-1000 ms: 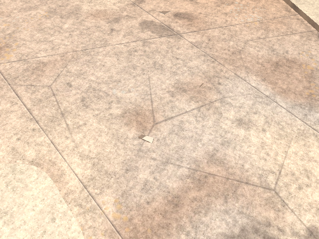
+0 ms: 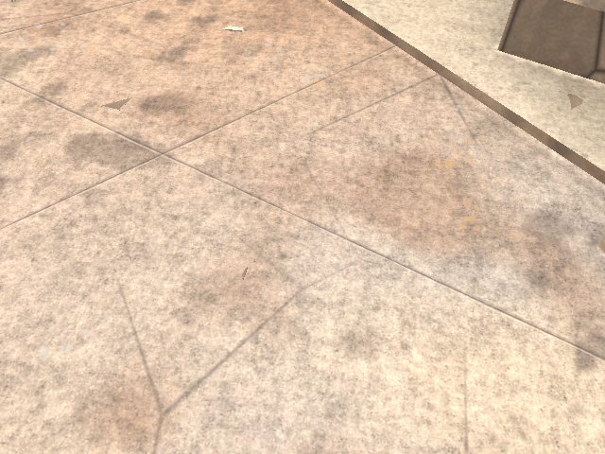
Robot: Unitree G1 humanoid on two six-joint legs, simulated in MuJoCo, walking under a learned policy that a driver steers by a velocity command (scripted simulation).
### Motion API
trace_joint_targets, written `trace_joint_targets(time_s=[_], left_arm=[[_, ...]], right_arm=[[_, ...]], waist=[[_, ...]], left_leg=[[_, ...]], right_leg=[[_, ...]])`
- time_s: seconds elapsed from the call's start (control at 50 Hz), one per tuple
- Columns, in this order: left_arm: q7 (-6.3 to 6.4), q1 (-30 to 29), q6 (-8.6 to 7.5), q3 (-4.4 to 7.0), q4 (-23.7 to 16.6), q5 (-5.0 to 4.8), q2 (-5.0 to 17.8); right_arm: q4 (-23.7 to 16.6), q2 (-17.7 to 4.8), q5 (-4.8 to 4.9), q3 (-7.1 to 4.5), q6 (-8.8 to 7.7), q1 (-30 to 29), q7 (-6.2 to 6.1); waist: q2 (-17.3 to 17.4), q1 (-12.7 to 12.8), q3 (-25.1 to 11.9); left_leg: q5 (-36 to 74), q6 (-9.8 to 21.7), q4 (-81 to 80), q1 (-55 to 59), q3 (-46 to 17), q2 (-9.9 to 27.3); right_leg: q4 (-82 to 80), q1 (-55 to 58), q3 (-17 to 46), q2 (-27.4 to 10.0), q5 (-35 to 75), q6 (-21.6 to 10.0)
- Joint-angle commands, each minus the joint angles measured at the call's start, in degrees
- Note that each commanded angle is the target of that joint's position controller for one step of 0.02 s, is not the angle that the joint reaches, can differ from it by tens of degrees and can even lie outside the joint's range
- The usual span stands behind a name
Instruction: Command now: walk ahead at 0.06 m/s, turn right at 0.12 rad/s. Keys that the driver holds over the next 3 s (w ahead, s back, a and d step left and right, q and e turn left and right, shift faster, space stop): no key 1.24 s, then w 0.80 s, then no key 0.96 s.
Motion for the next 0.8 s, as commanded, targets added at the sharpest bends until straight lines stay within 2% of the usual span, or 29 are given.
trace_joint_targets(time_s=[0.02,0.04,0.06,0.08,0.1,0.12,0.18,0.24,0.26,0.28,0.3,0.32,0.34,0.36,0.42,0.58,0.8], left_arm=[[0.58,7.57,1.08,1.11,-0.65,0.34,6.16],[0.47,4.58,1.77,1.16,-0.34,0.71,5.85],[0.29,3.12,2.33,0.93,-0.06,0.75,4.86],[0.02,2.49,2.96,0.69,0.27,0.74,4.20],[-0.17,3.27,3.39,0.35,1.14,0.78,3.50],[-0.16,3.59,3.62,0.12,2.07,0.65,3.18],[0.28,1.76,3.93,-0.27,3.62,0.22,2.75],[0.47,2.07,3.38,-0.76,5.76,0.36,2.01],[0.53,1.29,2.96,-0.79,5.96,0.84,2.87],[0.61,0.86,2.39,-0.83,5.89,1.49,4.02],[0.46,-0.59,2.07,-0.66,6.41,1.05,5.41],[0.25,-1.14,1.53,-1.15,7.03,0.78,3.64],[0.30,-1.46,0.91,-1.50,7.59,0.67,2.84],[0.46,-1.73,0.53,-1.48,8.11,0.57,3.14],[0.78,-0.99,-0.03,-1.65,9.34,0.36,3.04],[0.95,1.57,0.03,-2.13,12.18,0.36,1.85],[1.20,3.07,-0.14,-2.65,14.39,0.29,-0.17]], right_arm=[[-1.41,-7.59,1.31,-1.39,-0.09,7.59,0.02],[-1.37,-6.02,0.89,-0.78,-0.06,5.63,0.23],[-1.56,-4.98,0.39,-0.28,0.33,2.62,0.11],[-1.38,-4.87,0.19,-0.07,0.55,0.83,-0.17],[-0.94,-5.38,0.00,-0.17,0.78,-0.21,-0.27],[-0.40,-5.74,-0.13,-0.25,0.96,-0.07,-0.23],[1.61,-7.17,0.22,-0.73,1.38,2.39,-0.01],[2.71,-7.72,0.48,-1.13,2.19,1.42,0.08],[3.25,-7.42,0.54,-1.18,2.30,2.41,0.16],[3.47,-6.92,0.67,-1.20,2.32,2.72,0.39],[3.70,-6.27,1.20,-1.32,2.53,3.09,0.60],[4.57,-5.82,1.06,-1.25,2.61,2.36,0.76],[5.44,-5.26,0.88,-1.23,2.53,3.04,0.83],[6.43,-5.12,0.77,-1.24,2.38,4.07,0.87],[8.65,-5.30,0.57,-1.31,1.90,4.87,0.89],[13.31,-3.97,0.70,-0.69,1.98,5.77,0.53],[17.62,-2.46,0.72,-0.18,2.02,7.87,-0.05]], waist=[[9.40,-1.61,-13.12],[5.87,-1.48,-8.87],[4.61,-0.33,-6.91],[6.64,0.42,-4.94],[8.69,1.05,-4.44],[9.12,0.86,-4.65],[8.44,-0.96,-5.89],[7.63,-0.11,-4.53],[6.38,-0.61,-3.52],[4.88,-1.20,-2.73],[0.44,-2.81,0.37],[-1.39,-2.51,1.27],[-2.56,-3.09,0.62],[-3.13,-3.56,0.00],[-1.84,-3.46,-0.62],[0.34,-2.62,0.56],[0.46,-2.53,0.65]], left_leg=[[46.36,16.57,-7.92,18.75,-25.84,24.08],[35.63,14.95,-10.37,14.22,-22.22,21.01],[25.34,12.08,-12.64,10.78,-18.84,17.77],[19.63,9.85,-14.69,7.87,-15.78,15.47],[15.87,8.22,-15.45,6.27,-12.88,12.80],[13.60,7.31,-15.35,6.67,-11.42,11.39],[4.97,7.20,-15.32,8.74,-12.20,11.22],[-7.72,4.85,-15.32,5.13,-12.46,9.93],[-12.23,2.77,-16.07,2.48,-12.86,9.56],[-14.38,0.88,-15.55,0.83,-12.56,8.66],[-13.32,-0.08,-15.51,2.79,-9.28,5.48],[-8.87,-0.14,-13.40,8.09,-8.03,4.86],[-5.07,0.13,-11.70,11.87,-7.71,4.94],[-2.54,0.34,-10.78,13.70,-7.50,5.04],[0.19,0.60,-10.65,13.44,-7.57,5.45],[0.91,-0.34,-11.32,11.76,-7.31,5.24],[3.46,-0.52,-10.56,11.71,-7.24,5.46]], right_leg=[[20.80,-9.28,0.21,-1.96,-15.44,1.73],[22.32,-9.67,1.16,-2.90,-12.96,2.32],[20.64,-8.68,1.40,-4.06,-9.84,3.11],[17.37,-7.18,0.92,-5.18,-7.22,3.95],[14.23,-5.07,-0.64,-5.26,-5.50,4.77],[10.78,-4.12,-2.12,-5.10,-4.90,5.34],[2.30,-2.26,-3.91,-5.73,-1.50,5.58],[-10.17,2.58,-5.25,-6.20,8.75,4.08],[-12.60,4.30,-2.69,-7.90,11.30,3.35],[-13.92,4.38,1.42,-11.37,10.58,2.42],[-14.22,-3.29,3.39,-12.53,5.21,1.12],[-16.54,-8.61,4.21,-13.00,1.94,1.05],[-18.10,-10.34,4.36,-13.18,1.82,1.51],[-18.87,-10.38,4.23,-13.00,2.84,1.86],[-18.55,-7.56,3.47,-12.72,6.81,1.81],[-18.16,-5.38,2.75,-12.76,8.87,1.00],[-17.38,-3.63,1.73,-12.58,12.67,0.85]])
